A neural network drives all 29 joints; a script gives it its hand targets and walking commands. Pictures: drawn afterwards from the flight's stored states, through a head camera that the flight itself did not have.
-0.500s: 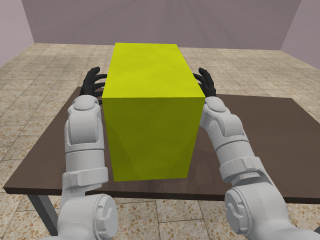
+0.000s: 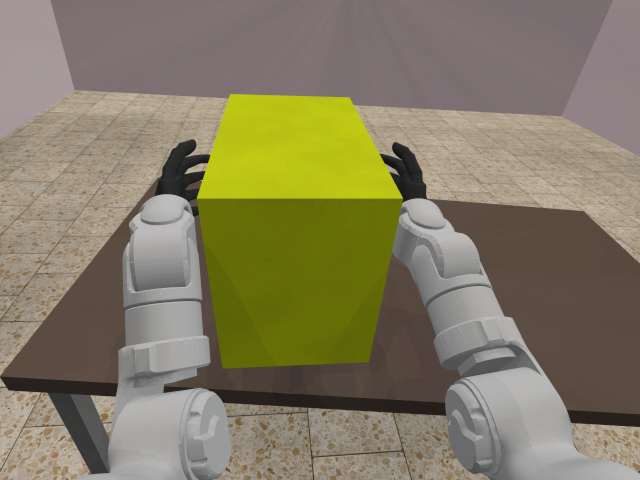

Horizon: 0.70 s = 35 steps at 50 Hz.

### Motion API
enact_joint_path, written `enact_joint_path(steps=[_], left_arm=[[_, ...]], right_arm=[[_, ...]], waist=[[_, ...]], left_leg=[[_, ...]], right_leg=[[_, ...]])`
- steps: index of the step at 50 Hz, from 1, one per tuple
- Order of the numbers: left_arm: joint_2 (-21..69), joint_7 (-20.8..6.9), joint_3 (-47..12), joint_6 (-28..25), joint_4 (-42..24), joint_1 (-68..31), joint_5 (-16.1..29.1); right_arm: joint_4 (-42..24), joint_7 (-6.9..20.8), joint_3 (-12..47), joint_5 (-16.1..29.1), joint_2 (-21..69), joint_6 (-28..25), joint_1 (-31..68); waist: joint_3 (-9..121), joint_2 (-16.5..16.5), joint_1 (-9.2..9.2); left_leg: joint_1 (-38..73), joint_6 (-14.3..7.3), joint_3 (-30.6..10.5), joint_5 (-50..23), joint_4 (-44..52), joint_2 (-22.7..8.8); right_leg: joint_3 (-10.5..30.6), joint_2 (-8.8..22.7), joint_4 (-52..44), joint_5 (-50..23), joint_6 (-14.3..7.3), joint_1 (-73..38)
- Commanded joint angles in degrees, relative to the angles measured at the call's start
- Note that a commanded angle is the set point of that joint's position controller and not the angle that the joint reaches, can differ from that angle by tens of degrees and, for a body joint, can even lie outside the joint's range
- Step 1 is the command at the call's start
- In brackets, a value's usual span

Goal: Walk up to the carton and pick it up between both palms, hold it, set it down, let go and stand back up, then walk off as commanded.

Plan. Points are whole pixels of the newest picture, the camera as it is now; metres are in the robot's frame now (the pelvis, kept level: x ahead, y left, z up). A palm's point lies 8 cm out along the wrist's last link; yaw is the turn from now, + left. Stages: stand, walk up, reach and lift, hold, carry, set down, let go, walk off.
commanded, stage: hold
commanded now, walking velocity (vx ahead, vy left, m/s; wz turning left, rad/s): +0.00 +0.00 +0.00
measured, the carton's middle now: (293, 216) +0.42 +0.01 +0.19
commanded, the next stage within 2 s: set down in 0.82 s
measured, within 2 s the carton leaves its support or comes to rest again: neither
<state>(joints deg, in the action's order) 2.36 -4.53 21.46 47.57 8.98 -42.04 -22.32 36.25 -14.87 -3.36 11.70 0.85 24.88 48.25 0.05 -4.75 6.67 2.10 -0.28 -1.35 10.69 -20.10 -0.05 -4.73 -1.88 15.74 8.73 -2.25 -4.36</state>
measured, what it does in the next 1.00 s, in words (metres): stands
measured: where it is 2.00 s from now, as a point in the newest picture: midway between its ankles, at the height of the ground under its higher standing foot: outside the picture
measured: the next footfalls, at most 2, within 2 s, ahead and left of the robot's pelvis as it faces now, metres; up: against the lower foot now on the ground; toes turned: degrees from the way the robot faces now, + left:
none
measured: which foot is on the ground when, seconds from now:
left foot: down 0.00-1.00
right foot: down 0.00-1.00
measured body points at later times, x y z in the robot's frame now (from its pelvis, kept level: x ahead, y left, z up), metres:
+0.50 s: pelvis -0.01 +0.01 +0.00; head -0.07 +0.04 +0.44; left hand +0.37 +0.15 +0.24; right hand +0.37 -0.13 +0.23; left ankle +0.02 +0.11 -0.75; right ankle +0.02 -0.09 -0.75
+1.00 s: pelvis -0.01 +0.01 +0.00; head -0.07 +0.03 +0.44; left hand +0.37 +0.14 +0.26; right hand +0.37 -0.13 +0.24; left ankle +0.02 +0.11 -0.75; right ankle +0.02 -0.09 -0.75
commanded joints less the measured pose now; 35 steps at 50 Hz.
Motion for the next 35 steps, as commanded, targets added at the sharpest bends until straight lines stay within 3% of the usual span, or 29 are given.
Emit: enact_joint_path(steps=[1, 2, 3, 4, 6, 7, 10, 11, 12, 13, 14, 15, 16, 17, 18, 20, 21, 25, 28, 30, 31, 33, 35], left_arm=[[29.02, -7.73, -27.98, -3.41, -5.10, -41.13, 8.90], [30.19, -7.52, -28.52, -3.02, -6.33, -39.83, 8.80], [30.00, -7.09, -27.76, -2.91, -6.90, -40.66, 7.74], [30.09, -7.11, -28.58, -2.72, -7.20, -39.84, 8.50], [28.83, -7.00, -26.38, -2.82, -4.17, -40.92, 8.17], [29.79, -6.68, -26.59, -2.82, -4.39, -38.88, 7.75], [28.91, -6.97, -24.26, -3.27, -1.10, -38.86, 7.41], [28.95, -6.53, -23.27, -3.09, -1.36, -39.56, 6.97], [29.01, -6.27, -24.06, -3.66, -1.29, -40.23, 7.91], [28.30, -6.19, -21.77, -3.72, -0.43, -39.19, 6.78], [28.81, -6.22, -23.07, -3.65, -1.31, -39.56, 7.59], [28.02, -6.33, -22.59, -3.53, -0.44, -39.44, 7.39], [27.14, -6.00, -20.99, -3.36, 1.33, -39.07, 6.43], [28.69, -6.15, -22.22, -3.29, 0.84, -37.76, 7.02], [28.49, -6.05, -22.97, -3.64, -1.22, -38.09, 7.15], [29.52, -6.38, -23.63, -3.27, -0.11, -38.35, 7.45], [29.41, -6.28, -25.37, -3.64, -1.87, -39.77, 9.29], [30.35, -6.12, -27.05, -4.25, -1.84, -41.85, 9.64], [32.21, -5.53, -30.67, -4.57, -5.74, -42.62, 10.10], [30.04, -5.64, -29.35, -4.62, -4.35, -44.41, 10.04], [30.03, -5.54, -28.29, -4.48, -6.29, -42.27, 9.08], [28.98, -5.98, -27.92, -3.77, -2.95, -40.56, 8.76], [26.61, -6.73, -23.73, -3.26, 1.38, -38.27, 6.59]], right_arm=[[-16.76, 4.74, 16.19, 6.20, 30.22, -2.29, 38.17], [-19.11, 4.94, 17.58, 7.54, 29.68, -2.96, 39.77], [-19.07, 5.13, 18.66, 8.11, 30.11, -3.21, 41.07], [-18.26, 5.06, 17.74, 7.19, 29.02, -2.73, 38.16], [-18.62, 5.51, 18.45, 7.17, 29.89, -2.85, 42.62], [-18.89, 5.61, 19.54, 7.38, 29.77, -2.84, 41.83], [-17.86, 6.02, 17.42, 5.82, 29.18, -3.30, 41.39], [-18.08, 6.60, 18.38, 6.18, 30.04, -3.41, 42.87], [-16.92, 6.89, 17.55, 6.20, 29.45, -3.85, 42.52], [-16.18, 6.94, 18.19, 6.25, 30.49, -3.34, 41.38], [-17.07, 6.98, 18.60, 6.04, 31.10, -3.59, 42.05], [-16.94, 6.84, 18.42, 5.80, 31.10, -3.58, 42.54], [-17.19, 7.04, 19.02, 6.38, 30.94, -3.63, 44.28], [-16.28, 6.86, 17.63, 5.85, 30.04, -3.85, 41.94], [-18.38, 6.77, 19.13, 7.15, 30.79, -4.31, 42.29], [-16.46, 6.62, 16.59, 5.10, 29.18, -4.19, 41.09], [-19.65, 6.52, 17.06, 6.04, 29.93, -5.06, 43.97], [-17.44, 6.13, 14.71, 4.36, 29.16, -5.10, 42.43], [-16.10, 5.79, 14.72, 5.15, 28.98, -5.03, 39.55], [-16.79, 5.96, 15.05, 4.73, 29.99, -4.71, 42.71], [-15.79, 5.98, 15.77, 5.19, 30.13, -4.33, 38.74], [-16.98, 5.77, 15.76, 4.59, 29.47, -3.98, 41.16], [-14.64, 5.84, 15.42, 3.64, 29.42, -2.96, 39.81]], waist=[[15.55, 9.13, 2.94], [19.03, 10.36, 1.45], [17.44, 9.84, 0.80], [17.41, 10.15, 2.28], [15.79, 6.84, 0.36], [16.73, 6.58, -0.78], [14.72, 3.14, 0.12], [15.58, 2.87, -2.10], [15.75, 3.88, -1.47], [14.46, 1.87, -2.18], [15.45, 2.16, -2.59], [16.44, 0.98, -2.03], [15.30, 1.05, -3.61], [15.95, 1.74, -1.75], [18.44, 2.99, -2.32], [17.03, 3.62, 0.24], [20.35, 4.69, -0.13], [19.24, 7.31, 2.17], [19.97, 11.56, 3.50], [19.70, 9.24, 2.34], [19.74, 9.50, 2.05], [17.40, 7.76, 1.56], [14.14, 5.00, 0.27]], left_leg=[[-0.15, 1.33, 2.98, -11.42, 2.70, 2.74], [0.23, 1.93, 2.72, -15.92, 1.99, 2.44], [1.13, 1.91, 2.47, -15.90, 2.03, 2.52], [1.17, 1.96, 2.67, -16.03, 2.01, 2.38], [-0.42, 0.81, 2.55, -11.15, 3.51, 2.08], [-0.04, 1.03, 2.43, -12.12, 3.76, 1.80], [-1.16, -0.17, 2.35, -7.11, 4.93, 1.61], [-1.84, -0.61, 2.59, -6.57, 5.58, 1.32], [-1.89, -0.26, 2.34, -5.64, 6.06, 0.86], [-1.61, -0.92, 2.87, -5.84, 6.27, 1.39], [-2.49, -0.92, 2.51, -7.02, 5.73, 1.14], [-0.95, -1.05, 2.90, -6.78, 5.13, 1.49], [-1.16, -1.51, 3.31, -6.25, 5.30, 1.74], [-1.75, -0.96, 2.68, -7.24, 5.28, 1.35], [0.06, -0.66, 3.28, -9.62, 4.58, 1.91], [-0.90, -0.45, 2.91, -7.49, 4.67, 1.37], [-1.30, -0.27, 2.65, -8.89, 4.17, 1.39], [-1.30, 0.39, 2.91, -7.01, 3.68, 1.55], [-0.29, 1.84, 2.14, -8.75, 3.35, 1.42], [-0.56, 0.91, 2.54, -6.69, 3.17, 1.95], [0.17, 0.63, 2.56, -8.79, 3.14, 2.12], [-1.48, 0.15, 2.56, -6.20, 3.37, 2.28], [-2.66, -0.86, 3.15, -3.75, 4.71, 2.73]], right_leg=[[0.23, -0.91, -0.37, -13.18, 4.63, -5.59], [0.26, -1.46, 0.36, -15.72, 4.29, -7.75], [-0.24, -1.69, 0.34, -14.38, 4.47, -6.85], [-0.23, -1.56, 0.50, -15.81, 4.39, -6.93], [-0.83, -1.65, -0.01, -11.39, 5.11, -6.05], [-0.45, -2.22, -0.51, -11.14, 4.25, -6.63], [-0.48, -1.79, -1.05, -7.33, 4.52, -4.49], [-0.52, -2.33, -0.73, -5.22, 4.21, -4.13], [-0.77, -2.37, 0.05, -6.48, 4.10, -4.50], [-0.62, -2.03, -0.60, -5.82, 4.33, -4.19], [-0.30, -2.19, -0.32, -7.23, 4.09, -4.62], [-0.78, -1.99, -0.73, -7.57, 4.36, -4.70], [-0.48, -1.74, -1.27, -5.97, 4.38, -3.68], [-0.58, -2.32, -1.12, -7.35, 3.93, -4.66], [-0.67, -2.19, -0.38, -9.24, 4.16, -5.27], [-0.19, -1.88, -0.80, -8.07, 3.63, -4.66], [-0.54, -2.11, -0.16, -9.82, 3.67, -6.36], [-0.32, -1.35, -0.61, -8.82, 3.82, -4.29], [-0.09, -1.72, -0.16, -10.38, 3.37, -5.10], [-0.66, -1.24, -0.09, -8.40, 4.20, -4.67], [-0.02, -0.92, -0.02, -9.58, 4.18, -5.37], [-0.20, -0.97, -0.32, -8.03, 4.65, -4.34], [-0.43, -0.59, -1.15, -5.53, 5.05, -4.06]])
